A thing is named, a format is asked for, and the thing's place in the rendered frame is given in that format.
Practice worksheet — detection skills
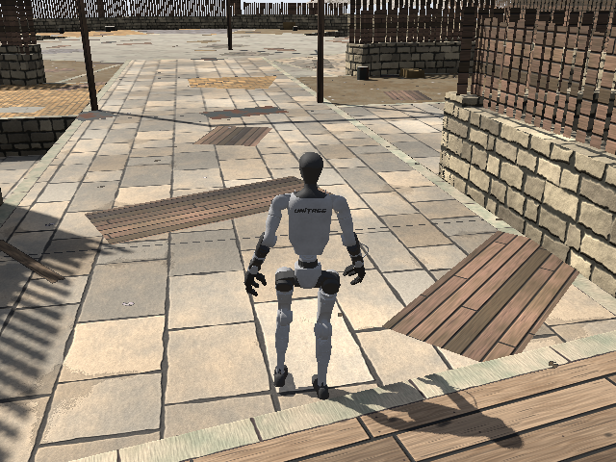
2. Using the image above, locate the robot right hand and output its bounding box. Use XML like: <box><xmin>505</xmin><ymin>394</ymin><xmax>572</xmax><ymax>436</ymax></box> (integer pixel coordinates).
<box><xmin>343</xmin><ymin>264</ymin><xmax>366</xmax><ymax>285</ymax></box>

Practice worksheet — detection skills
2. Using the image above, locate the robot left upper arm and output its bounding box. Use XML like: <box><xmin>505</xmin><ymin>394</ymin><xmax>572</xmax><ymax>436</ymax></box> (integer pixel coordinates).
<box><xmin>261</xmin><ymin>193</ymin><xmax>291</xmax><ymax>247</ymax></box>

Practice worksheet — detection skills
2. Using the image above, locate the robot right upper arm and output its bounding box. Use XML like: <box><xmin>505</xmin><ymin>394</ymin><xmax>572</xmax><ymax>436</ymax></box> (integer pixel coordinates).
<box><xmin>330</xmin><ymin>194</ymin><xmax>356</xmax><ymax>247</ymax></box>

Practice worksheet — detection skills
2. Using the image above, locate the right robot shin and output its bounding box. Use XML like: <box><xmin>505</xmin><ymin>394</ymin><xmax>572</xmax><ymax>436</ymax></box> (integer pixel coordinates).
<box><xmin>316</xmin><ymin>322</ymin><xmax>332</xmax><ymax>386</ymax></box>

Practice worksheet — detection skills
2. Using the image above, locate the robot right foot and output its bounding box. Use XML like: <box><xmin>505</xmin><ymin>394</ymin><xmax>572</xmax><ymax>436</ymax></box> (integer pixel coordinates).
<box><xmin>312</xmin><ymin>374</ymin><xmax>329</xmax><ymax>399</ymax></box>

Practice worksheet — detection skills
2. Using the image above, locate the left robot forearm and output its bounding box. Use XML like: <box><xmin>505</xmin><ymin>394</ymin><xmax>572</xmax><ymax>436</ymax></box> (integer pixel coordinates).
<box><xmin>247</xmin><ymin>232</ymin><xmax>270</xmax><ymax>274</ymax></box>

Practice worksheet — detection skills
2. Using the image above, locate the right robot forearm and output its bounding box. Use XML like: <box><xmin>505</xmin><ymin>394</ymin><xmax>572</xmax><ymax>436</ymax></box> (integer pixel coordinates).
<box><xmin>346</xmin><ymin>232</ymin><xmax>364</xmax><ymax>268</ymax></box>

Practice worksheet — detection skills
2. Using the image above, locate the robot left hand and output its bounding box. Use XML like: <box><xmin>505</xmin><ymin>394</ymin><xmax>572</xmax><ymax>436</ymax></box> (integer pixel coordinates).
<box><xmin>244</xmin><ymin>271</ymin><xmax>267</xmax><ymax>296</ymax></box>

